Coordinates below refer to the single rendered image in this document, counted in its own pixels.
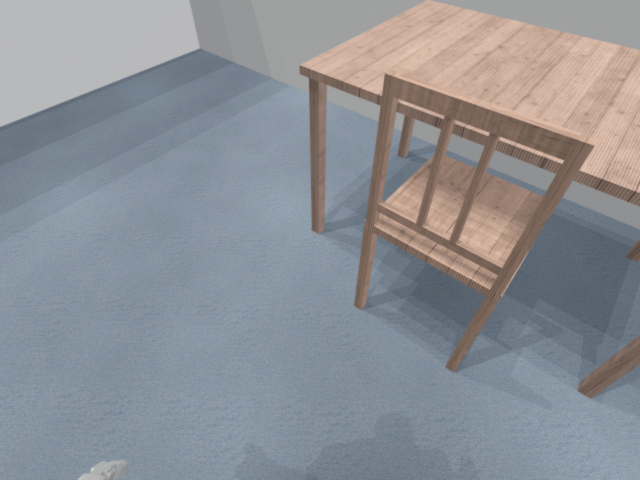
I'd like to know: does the table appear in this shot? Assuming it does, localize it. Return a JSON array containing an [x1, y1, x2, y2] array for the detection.
[[299, 0, 640, 399]]

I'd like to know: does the left robot hand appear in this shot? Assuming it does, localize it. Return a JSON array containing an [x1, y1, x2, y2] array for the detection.
[[78, 460, 128, 480]]

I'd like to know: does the chair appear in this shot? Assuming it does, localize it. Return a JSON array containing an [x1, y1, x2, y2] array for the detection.
[[354, 69, 598, 373]]

